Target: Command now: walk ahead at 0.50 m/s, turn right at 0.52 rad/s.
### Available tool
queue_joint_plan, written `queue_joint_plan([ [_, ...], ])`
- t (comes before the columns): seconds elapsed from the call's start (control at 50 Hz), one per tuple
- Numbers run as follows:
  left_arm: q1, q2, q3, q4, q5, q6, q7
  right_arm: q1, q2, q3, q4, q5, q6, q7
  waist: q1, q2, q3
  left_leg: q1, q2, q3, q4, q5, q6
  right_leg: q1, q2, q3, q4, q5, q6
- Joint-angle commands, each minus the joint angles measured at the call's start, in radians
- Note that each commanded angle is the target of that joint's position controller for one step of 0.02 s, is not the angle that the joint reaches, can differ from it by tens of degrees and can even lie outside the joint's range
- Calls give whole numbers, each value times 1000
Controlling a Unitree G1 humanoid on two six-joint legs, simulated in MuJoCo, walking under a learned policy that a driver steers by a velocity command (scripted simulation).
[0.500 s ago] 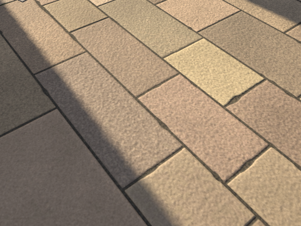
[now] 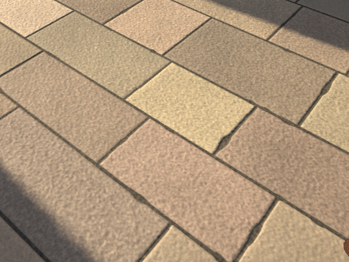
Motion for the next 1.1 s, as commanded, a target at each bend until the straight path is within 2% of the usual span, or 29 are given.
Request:
queue_joint_plan([
  [0.02,67,90,16,-28,-11,-25,11,29,-90,-20,-81,-26,22,6,-27,28,-49,-187,69,-62,-78,18,-36,148,-301,371,-249,330,-167],
  [0.08,116,142,27,-23,-15,-38,10,-47,-84,-18,-126,-30,50,14,-22,-10,-34,-212,70,-26,-206,87,-74,104,-254,328,-270,365,-153],
  [0.18,223,143,29,-23,-14,-26,9,-260,-94,-12,-214,-18,55,22,60,-61,-25,-282,47,-13,-445,282,-90,185,-220,341,-249,384,-84],
  [0.28,288,159,32,-33,2,-18,20,-395,-109,-1,-282,-7,42,27,107,-80,-22,-289,1,-21,-600,290,-68,312,-247,403,-181,449,-77],
  [0.32,260,176,36,-49,6,-18,29,-366,-130,-3,-290,-3,32,26,77,-93,-25,-196,-13,-39,-679,256,-47,312,-262,432,-140,476,-54],
  [0.36,193,202,43,-74,7,-25,26,-196,-173,-20,-245,0,20,14,-7,-94,-87,73,-60,-27,-747,186,-14,240,-235,424,-8,621,-9],
  [0.38,172,202,42,-81,-2,-34,15,-53,-204,-33,-209,-5,6,2,-81,-41,-165,276,-33,-43,-808,217,14,178,-176,380,175,603,15],
  [0.4,182,132,24,-114,-18,-43,8,102,-277,-50,-206,-31,-3,-17,-128,54,-308,510,193,-253,-824,104,61,50,-109,312,449,340,42],
  [0.42,327,44,8,-136,-54,-33,17,78,-354,-66,-222,-45,11,-20,-39,286,-416,704,467,-684,-896,280,193,-235,50,191,721,-419,77],
  [0.44,323,144,20,-106,-13,-14,30,24,-274,-60,-232,-21,26,-15,-13,142,-344,597,443,-717,-892,317,213,-306,-48,185,821,-376,73],
  [0.46,251,154,27,-105,0,-4,27,-37,-180,-35,-245,-9,26,-14,-5,38,-205,455,392,-520,-889,458,193,-297,-82,171,817,-294,84],
  [0.48,204,134,26,-113,6,2,21,-60,-131,-19,-237,-7,23,-9,2,4,-139,360,331,-366,-897,635,172,-275,-106,159,779,-252,97],
  [0.5,183,118,26,-119,14,11,12,-50,-116,-12,-225,-5,19,-10,7,52,-119,314,284,-264,-908,739,150,-256,-124,156,743,-236,107],
  [0.54,192,88,21,-123,18,34,-5,-28,-123,-11,-199,2,7,-5,26,122,-114,251,236,-160,-927,883,145,-210,-110,146,708,-215,125],
  [0.58,184,77,17,-132,13,42,-11,-19,-141,-16,-186,4,-2,-1,41,119,-136,246,235,-114,-937,955,165,-207,-88,148,669,-184,135],
  [0.68,62,42,-16,-170,15,52,-22,-39,-154,-16,-168,4,14,3,35,139,-131,176,189,12,-957,879,147,-111,-112,90,356,-35,143],
  [0.78,-8,59,-31,-181,14,42,-11,25,-186,-28,-127,10,43,8,-1,131,-123,203,207,-29,-894,693,135,10,-115,51,121,-11,122],
  [0.8,4,55,-34,-175,17,34,-7,18,-183,-28,-124,16,50,5,14,110,-115,184,198,-34,-858,599,115,70,-116,48,21,41,109],
  [0.82,14,68,-35,-167,23,23,-1,42,-171,-26,-115,11,56,3,19,62,-112,158,172,-35,-816,476,77,144,-135,83,-90,124,98],
  [0.84,42,121,-27,-164,34,13,9,89,-134,-16,-120,1,58,2,7,-49,-155,106,127,-3,-734,264,30,252,-282,226,-113,327,79],
  [0.86,4,171,-23,-183,22,15,20,184,-52,7,-123,12,66,1,-50,-215,-189,40,22,62,-656,-123,-11,294,-474,406,-108,593,-31],
  [0.88,31,111,-34,-164,-3,21,28,139,-87,3,-97,20,93,-13,15,-182,-190,77,0,14,-629,-229,-15,212,-474,428,-140,477,-108],
  [0.9,7,96,-42,-156,2,23,33,96,-109,-4,-109,20,108,-16,4,-175,-127,60,-9,-2,-611,-226,-16,166,-437,411,-177,356,-103],
  [0.92,-29,76,-51,-154,7,26,37,67,-110,-6,-108,17,116,-16,-2,-164,-107,65,-8,-15,-617,-195,-19,139,-401,379,-202,266,-76],
  [0.96,-74,72,-55,-146,7,26,46,85,-101,-6,-85,10,125,-14,-32,-169,-99,134,-8,-17,-652,-98,-30,90,-340,299,-215,241,-27],
  [1.02,-86,71,-54,-120,-6,25,44,122,-66,4,-37,5,122,-17,-51,-112,-114,230,-17,-1,-774,55,-42,63,-294,243,-184,158,10],
  [1.06,-70,68,-51,-97,-11,29,40,95,-82,6,-30,-3,113,-19,-34,-91,-79,274,33,-46,-871,163,-41,6,-261,251,-198,-76,61],
  [1.08,-54,60,-51,-84,-11,33,37,71,-104,4,-33,-5,107,-18,-16,-77,-41,242,60,-80,-893,137,-36,-15,-239,248,-211,-151,81],
  [1.1,-42,65,-44,-71,-11,37,33,66,-122,-3,-16,3,105,-15,-2,-9,15,147,54,-83,-890,91,-27,20,-212,222,-211,-126,85],
])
